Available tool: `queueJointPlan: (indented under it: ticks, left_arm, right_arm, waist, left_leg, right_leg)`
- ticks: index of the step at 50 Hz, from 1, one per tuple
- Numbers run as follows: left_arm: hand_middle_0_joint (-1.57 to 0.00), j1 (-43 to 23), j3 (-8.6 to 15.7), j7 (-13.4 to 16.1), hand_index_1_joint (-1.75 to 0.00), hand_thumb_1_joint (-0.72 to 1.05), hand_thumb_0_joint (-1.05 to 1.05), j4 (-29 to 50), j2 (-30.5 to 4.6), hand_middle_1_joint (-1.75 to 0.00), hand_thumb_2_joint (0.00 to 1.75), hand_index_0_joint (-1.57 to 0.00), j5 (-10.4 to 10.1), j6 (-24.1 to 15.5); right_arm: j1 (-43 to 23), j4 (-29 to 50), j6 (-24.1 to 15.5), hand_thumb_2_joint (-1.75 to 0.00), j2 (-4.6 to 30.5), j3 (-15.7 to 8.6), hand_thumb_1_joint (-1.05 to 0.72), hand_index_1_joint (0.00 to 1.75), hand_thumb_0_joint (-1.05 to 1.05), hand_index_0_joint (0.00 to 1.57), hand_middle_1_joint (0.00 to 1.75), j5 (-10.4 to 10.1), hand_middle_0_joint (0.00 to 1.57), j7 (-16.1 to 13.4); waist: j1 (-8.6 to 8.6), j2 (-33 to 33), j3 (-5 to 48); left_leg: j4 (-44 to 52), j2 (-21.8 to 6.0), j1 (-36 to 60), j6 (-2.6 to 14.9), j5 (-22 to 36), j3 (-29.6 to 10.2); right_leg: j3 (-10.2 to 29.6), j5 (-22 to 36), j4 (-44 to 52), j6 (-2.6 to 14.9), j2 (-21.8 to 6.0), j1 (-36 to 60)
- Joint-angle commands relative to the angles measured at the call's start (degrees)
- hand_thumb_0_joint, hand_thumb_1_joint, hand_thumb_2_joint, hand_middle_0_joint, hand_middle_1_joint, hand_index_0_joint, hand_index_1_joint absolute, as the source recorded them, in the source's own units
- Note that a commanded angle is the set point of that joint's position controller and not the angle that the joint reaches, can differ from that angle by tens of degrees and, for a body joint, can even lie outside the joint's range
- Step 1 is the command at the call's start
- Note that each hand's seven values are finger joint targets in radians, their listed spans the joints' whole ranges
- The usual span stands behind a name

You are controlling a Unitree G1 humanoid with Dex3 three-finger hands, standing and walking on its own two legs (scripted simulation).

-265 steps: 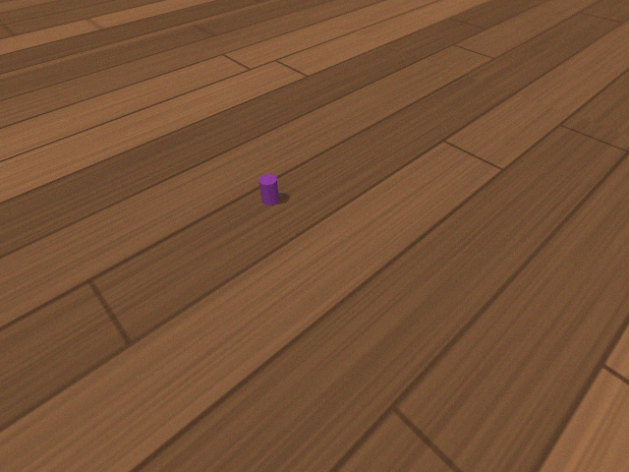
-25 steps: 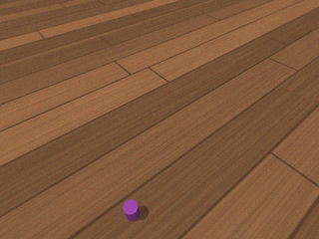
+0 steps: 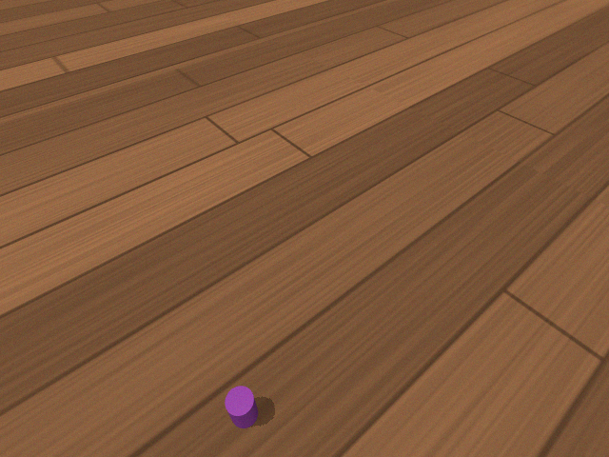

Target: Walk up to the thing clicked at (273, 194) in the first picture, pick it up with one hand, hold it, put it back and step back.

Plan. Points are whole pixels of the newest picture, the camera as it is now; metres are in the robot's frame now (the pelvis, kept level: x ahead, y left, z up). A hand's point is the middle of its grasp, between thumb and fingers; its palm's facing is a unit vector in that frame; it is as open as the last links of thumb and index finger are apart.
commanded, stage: stand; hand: left
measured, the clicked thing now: (242, 407) +0.41 +0.21 -0.72
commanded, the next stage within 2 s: none
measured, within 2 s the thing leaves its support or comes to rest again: neither
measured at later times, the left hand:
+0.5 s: hand out of the picture +0.10 +0.25 -0.15, palm faces -0.03 -0.94 -0.34, open 7.4 cm
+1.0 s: hand out of the picture +0.09 +0.24 -0.15, palm faces -0.02 -0.94 -0.35, open 7.4 cm
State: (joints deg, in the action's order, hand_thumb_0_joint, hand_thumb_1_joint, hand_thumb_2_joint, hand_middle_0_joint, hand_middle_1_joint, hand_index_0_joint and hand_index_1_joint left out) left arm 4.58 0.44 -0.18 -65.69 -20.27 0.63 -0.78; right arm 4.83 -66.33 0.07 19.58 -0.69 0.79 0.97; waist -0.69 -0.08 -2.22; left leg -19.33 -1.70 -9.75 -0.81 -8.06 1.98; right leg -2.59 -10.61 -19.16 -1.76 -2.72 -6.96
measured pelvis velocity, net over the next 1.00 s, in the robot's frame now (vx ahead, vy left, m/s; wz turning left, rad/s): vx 0.01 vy -0.01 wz -0.01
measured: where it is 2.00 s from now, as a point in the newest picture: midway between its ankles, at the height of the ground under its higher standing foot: outside the picture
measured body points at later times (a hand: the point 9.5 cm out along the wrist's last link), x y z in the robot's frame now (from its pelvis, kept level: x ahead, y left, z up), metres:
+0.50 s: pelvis +0.01 -0.01 +0.00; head +0.02 -0.01 +0.45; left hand +0.10 +0.29 -0.13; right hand +0.10 -0.31 -0.13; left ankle +0.03 +0.13 -0.75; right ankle +0.00 -0.14 -0.75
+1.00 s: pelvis +0.01 -0.01 +0.00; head +0.02 -0.01 +0.45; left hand +0.09 +0.29 -0.13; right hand +0.09 -0.32 -0.13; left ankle +0.03 +0.13 -0.75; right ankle +0.00 -0.14 -0.75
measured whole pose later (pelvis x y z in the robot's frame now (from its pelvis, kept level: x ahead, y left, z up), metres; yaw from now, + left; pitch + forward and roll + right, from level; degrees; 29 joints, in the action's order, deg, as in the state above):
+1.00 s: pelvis +0.01 -0.01 +0.00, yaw +0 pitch -2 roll +0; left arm 6.3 0.4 -0.2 -64.8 -20.4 0.5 -0.5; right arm 5.5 -66.1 -0.2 20.1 -0.1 0.6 0.4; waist -0.3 0.0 -2.2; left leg -17.7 -2.7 -6.8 -1.9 -8.6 2.1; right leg -2.5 -11.4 -18.1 -0.8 -1.6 -4.4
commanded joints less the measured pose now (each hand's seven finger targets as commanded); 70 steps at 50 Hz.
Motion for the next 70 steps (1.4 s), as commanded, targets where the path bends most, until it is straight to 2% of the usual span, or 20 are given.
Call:
queueJointPlan:
  ticks: [1, 8, 9, 16, 18, 23, 25, 28, 36, 52, 58, 60, 67, 70]
  left_arm:
    - [-0.20, -2.50, 1.81, 0.50, -0.30, 0.90, 0.00, 3.59, -11.71, -0.30, 0.90, -0.20, -0.04, -1.18]
    - [-0.20, -1.39, 1.67, 0.52, -0.30, 0.90, 0.00, 3.69, -11.73, -0.30, 0.90, -0.20, -0.12, -1.30]
    - [-0.20, -1.30, 1.66, 0.53, -0.30, 0.90, 0.00, 3.58, -11.68, -0.30, 0.90, -0.20, -0.12, -1.24]
    - [-0.20, -1.30, 1.90, 0.59, -0.30, 0.90, 0.00, 3.64, -11.89, -0.30, 0.90, -0.20, -0.16, -0.95]
    - [-0.20, -0.95, 1.77, 0.57, -0.30, 0.90, 0.00, 3.63, -11.54, -0.30, 0.90, -0.20, -0.04, -0.86]
    - [-0.20, -0.68, 1.87, 0.62, -0.30, 0.90, 0.00, 3.83, -11.83, -0.30, 0.90, -0.20, -0.04, -1.03]
    - [-0.20, -1.13, 1.97, 0.69, -0.30, 0.90, 0.00, 3.94, -12.11, -0.30, 0.90, -0.20, -0.07, -0.98]
    - [-0.20, -1.18, 1.95, 0.71, -0.30, 0.90, 0.00, 4.01, -11.92, -0.30, 0.90, -0.20, -0.15, -0.92]
    - [-0.20, -1.28, 2.04, 0.64, -0.30, 0.90, 0.00, 4.26, -12.31, -0.30, 0.90, -0.20, -0.08, -0.90]
    - [-0.20, -0.45, 2.03, 0.58, -0.30, 0.90, 0.00, 4.14, -12.32, -0.30, 0.90, -0.20, -0.12, -0.85]
    - [-0.20, -0.40, 1.95, 0.59, -0.30, 0.90, 0.00, 4.34, -12.37, -0.30, 0.90, -0.20, -0.12, -0.92]
    - [-0.20, 0.04, 2.03, 0.60, -0.30, 0.90, 0.00, 4.47, -12.62, -0.30, 0.90, -0.20, -0.07, -1.01]
    - [-0.20, 0.01, 1.85, 0.67, -0.30, 0.90, 0.00, 4.53, -12.45, -0.30, 0.90, -0.20, -0.11, -0.87]
    - [-0.20, 0.13, 1.76, 0.70, -0.30, 0.90, 0.00, 4.65, -12.44, -0.30, 0.90, -0.20, -0.08, -0.91]
  right_arm:
    - [-2.99, 3.29, -1.64, -0.90, 12.29, -2.17, -0.90, 0.30, 0.00, 0.20, 0.30, -0.04, 0.20, -0.81]
    - [-3.14, 3.17, -1.74, -0.90, 12.38, -2.15, -0.90, 0.30, 0.00, 0.20, 0.30, -0.23, 0.20, -0.98]
    - [-3.08, 3.14, -1.72, -0.90, 12.38, -2.06, -0.90, 0.30, 0.00, 0.20, 0.30, -0.30, 0.20, -0.99]
    - [-3.35, 3.28, -1.71, -0.90, 12.13, -1.88, -0.90, 0.30, 0.00, 0.20, 0.30, -0.28, 0.20, -1.17]
    - [-3.73, 3.29, -1.65, -0.90, 12.48, -1.87, -0.90, 0.30, 0.00, 0.20, 0.30, -0.33, 0.20, -1.22]
    - [-3.61, 3.36, -1.74, -0.90, 12.58, -1.88, -0.90, 0.30, 0.00, 0.20, 0.30, -0.35, 0.20, -1.22]
    - [-3.56, 3.44, -1.61, -0.90, 12.09, -1.70, -0.90, 0.30, 0.00, 0.20, 0.30, -0.31, 0.20, -1.24]
    - [-3.54, 3.61, -1.64, -0.90, 12.53, -1.85, -0.90, 0.30, 0.00, 0.20, 0.30, -0.25, 0.20, -1.25]
    - [-3.23, 3.64, -1.70, -0.90, 12.42, -1.59, -0.90, 0.30, 0.00, 0.20, 0.30, -0.28, 0.20, -1.31]
    - [-2.16, 3.77, -1.50, -0.90, 12.45, -1.57, -0.90, 0.30, 0.00, 0.20, 0.30, -0.20, 0.20, -1.16]
    - [-1.68, 3.77, -1.57, -0.90, 12.46, -1.47, -0.90, 0.30, 0.00, 0.20, 0.30, -0.20, 0.20, -1.17]
    - [-1.82, 3.99, -1.65, -0.90, 12.58, -1.56, -0.90, 0.30, 0.00, 0.20, 0.30, -0.17, 0.20, -1.21]
    - [-1.23, 3.81, -1.51, -0.90, 12.51, -1.35, -0.90, 0.30, 0.00, 0.20, 0.30, -0.19, 0.20, -1.35]
    - [-1.19, 3.93, -1.53, -0.90, 12.53, -1.41, -0.90, 0.30, 0.00, 0.20, 0.30, -0.15, 0.20, -1.32]
  waist:
    - [0.15, 0.86, 4.75]
    - [0.09, 0.38, 5.86]
    - [0.07, 0.70, 5.09]
    - [0.21, 0.32, 4.35]
    - [0.37, 1.04, 3.78]
    - [0.38, 0.28, 5.24]
    - [0.25, -0.17, 3.88]
    - [0.39, 0.10, 4.42]
    - [0.46, 0.32, 3.99]
    - [0.47, -0.38, 2.30]
    - [0.42, 0.35, 3.53]
    - [0.49, 0.09, 4.59]
    - [0.38, 0.33, 3.74]
    - [0.47, 0.03, 4.59]
  left_leg:
    - [3.82, -6.36, 2.44, 1.14, 4.19, -6.22]
    - [2.62, -6.68, 5.12, 1.11, 9.41, -5.31]
    - [3.07, -6.48, 4.30, 0.96, 8.20, -5.37]
    - [3.28, -6.78, 4.99, 0.77, 9.16, -5.17]
    - [3.52, -6.57, 4.48, 0.71, 6.94, -5.10]
    - [2.91, -6.96, 6.32, 0.87, 10.26, -5.03]
    - [3.47, -6.65, 5.09, 0.73, 7.85, -4.98]
    - [3.36, -7.03, 5.62, 0.92, 9.25, -5.09]
    - [3.51, -6.80, 5.46, 0.96, 8.20, -4.79]
    - [4.24, -6.37, 3.94, 0.82, 4.21, -5.08]
    - [3.68, -6.58, 4.70, 0.96, 5.93, -5.03]
    - [2.93, -6.78, 6.06, 1.09, 8.77, -4.77]
    - [3.45, -6.73, 5.32, 0.80, 7.36, -4.64]
    - [2.92, -6.89, 5.88, 1.03, 9.14, -4.41]
  right_leg:
    - [5.14, 2.83, 3.97, 2.12, -5.73, -0.11]
    - [4.91, 7.98, 3.57, 2.05, -5.81, 0.72]
    - [4.83, 7.18, 4.02, 1.91, -5.65, 0.71]
    - [4.68, 7.53, 3.77, 2.11, -5.65, 0.76]
    - [4.70, 5.77, 4.39, 2.01, -5.52, 0.47]
    - [4.91, 9.47, 4.00, 2.15, -5.82, 1.20]
    - [4.75, 7.55, 4.41, 2.04, -5.60, 0.90]
    - [4.78, 8.15, 4.07, 2.24, -5.75, 1.19]
    - [5.10, 8.30, 4.45, 2.35, -5.85, 1.39]
    - [4.99, 3.60, 5.32, 2.38, -5.43, -0.02]
    - [5.22, 5.96, 5.12, 2.53, -5.65, 0.76]
    - [5.13, 8.99, 4.39, 2.43, -5.73, 1.10]
    - [5.27, 7.48, 4.62, 2.50, -5.66, 0.83]
    - [5.17, 9.62, 4.18, 2.61, -5.78, 1.58]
